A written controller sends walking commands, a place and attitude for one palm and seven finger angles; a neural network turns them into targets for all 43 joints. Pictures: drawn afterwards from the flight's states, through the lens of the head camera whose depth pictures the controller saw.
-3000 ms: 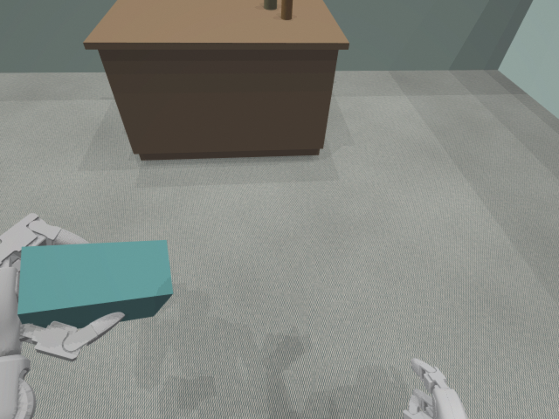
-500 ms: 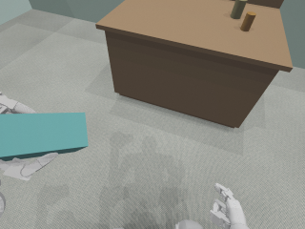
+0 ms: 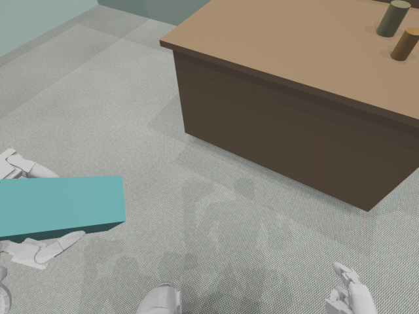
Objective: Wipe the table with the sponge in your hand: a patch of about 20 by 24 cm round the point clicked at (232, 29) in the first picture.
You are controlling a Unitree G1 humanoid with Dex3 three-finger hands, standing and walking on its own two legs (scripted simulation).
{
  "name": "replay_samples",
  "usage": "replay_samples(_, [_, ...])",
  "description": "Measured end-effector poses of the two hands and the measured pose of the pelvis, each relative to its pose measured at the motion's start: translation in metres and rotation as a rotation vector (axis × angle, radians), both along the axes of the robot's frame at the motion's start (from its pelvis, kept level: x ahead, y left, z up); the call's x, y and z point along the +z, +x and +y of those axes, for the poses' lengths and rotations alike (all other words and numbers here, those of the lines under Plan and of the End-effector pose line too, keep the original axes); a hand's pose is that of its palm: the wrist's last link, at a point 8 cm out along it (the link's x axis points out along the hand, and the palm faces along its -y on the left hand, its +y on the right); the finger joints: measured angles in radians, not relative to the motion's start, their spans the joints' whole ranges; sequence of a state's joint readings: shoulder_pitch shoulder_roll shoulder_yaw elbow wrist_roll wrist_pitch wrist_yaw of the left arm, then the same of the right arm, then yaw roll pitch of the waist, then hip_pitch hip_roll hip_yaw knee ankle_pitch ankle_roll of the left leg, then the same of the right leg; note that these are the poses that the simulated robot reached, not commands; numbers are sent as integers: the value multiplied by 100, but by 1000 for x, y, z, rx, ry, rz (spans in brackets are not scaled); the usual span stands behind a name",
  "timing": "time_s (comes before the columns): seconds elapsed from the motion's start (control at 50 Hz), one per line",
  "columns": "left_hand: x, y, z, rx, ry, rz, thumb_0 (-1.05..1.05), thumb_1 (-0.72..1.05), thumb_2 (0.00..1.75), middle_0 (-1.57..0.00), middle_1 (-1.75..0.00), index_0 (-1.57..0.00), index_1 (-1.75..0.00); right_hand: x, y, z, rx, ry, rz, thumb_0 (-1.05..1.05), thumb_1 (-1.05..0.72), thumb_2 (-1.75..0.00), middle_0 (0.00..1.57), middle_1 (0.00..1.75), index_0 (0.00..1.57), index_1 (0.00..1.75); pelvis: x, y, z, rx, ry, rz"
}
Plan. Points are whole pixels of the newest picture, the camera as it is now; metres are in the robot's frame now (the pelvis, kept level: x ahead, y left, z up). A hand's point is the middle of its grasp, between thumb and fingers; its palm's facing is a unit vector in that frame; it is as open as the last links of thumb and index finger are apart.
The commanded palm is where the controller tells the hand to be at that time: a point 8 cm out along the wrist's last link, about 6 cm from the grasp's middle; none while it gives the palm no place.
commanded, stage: walk to a spot facing it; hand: left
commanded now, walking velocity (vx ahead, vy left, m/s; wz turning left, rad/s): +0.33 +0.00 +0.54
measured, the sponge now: (82, 208) +0.24 +0.18 +0.15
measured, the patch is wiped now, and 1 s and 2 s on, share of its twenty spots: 0.00 0.00 0.00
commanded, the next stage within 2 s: turn to face it in 0.82 s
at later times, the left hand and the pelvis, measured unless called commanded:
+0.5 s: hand (28, 159) +0.29 +0.26 +0.19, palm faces +0.59 -0.66 -0.47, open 10.2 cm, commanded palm +0.25 +0.29 +0.17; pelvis +0.15 -0.02 -0.01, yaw +12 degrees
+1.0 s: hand (24, 136) +0.34 +0.30 +0.18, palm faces +0.68 -0.55 -0.49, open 10.2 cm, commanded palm +0.26 +0.30 +0.17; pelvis +0.24 -0.02 -0.02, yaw +26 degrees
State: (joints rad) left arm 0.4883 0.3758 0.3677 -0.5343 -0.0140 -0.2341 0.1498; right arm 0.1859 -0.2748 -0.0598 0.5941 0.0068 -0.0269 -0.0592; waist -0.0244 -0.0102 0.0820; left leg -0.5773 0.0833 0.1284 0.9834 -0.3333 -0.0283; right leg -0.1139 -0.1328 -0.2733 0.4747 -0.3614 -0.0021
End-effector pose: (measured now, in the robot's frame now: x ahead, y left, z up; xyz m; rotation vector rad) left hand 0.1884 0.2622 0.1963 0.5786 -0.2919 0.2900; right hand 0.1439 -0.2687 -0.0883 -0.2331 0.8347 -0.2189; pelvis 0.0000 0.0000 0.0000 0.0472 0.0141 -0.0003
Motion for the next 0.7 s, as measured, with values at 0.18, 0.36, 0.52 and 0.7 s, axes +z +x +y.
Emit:
replay_samples(0.18, [-9,47,33,48,16,-132,0,-49,98,-76,-133,-75,-133,-12,91,31,33,-17,-84,1,-91,-90,20,30,19,30,-31,67,20,34,-17,-30])
replay_samples(0.36, [10,66,37,91,23,-145,0,-49,98,-76,-133,-75,-133,-6,150,104,206,170,-92,1,-91,-90,20,30,20,30,-15,103,6,136,-61,-12])
replay_samples(0.52, [10,56,22,304,17,-77,0,-49,98,-76,-133,-75,-133,-16,201,95,333,188,-46,1,-90,-90,21,30,20,30,-10,153,-23,214,-67,4])
replay_samples(0.7, [-23,94,12,409,-137,-7,0,-49,99,-76,-133,-75,-133,-8,279,47,396,26,-8,1,-91,-90,20,30,20,30,-4,197,-38,337,-3,-16])
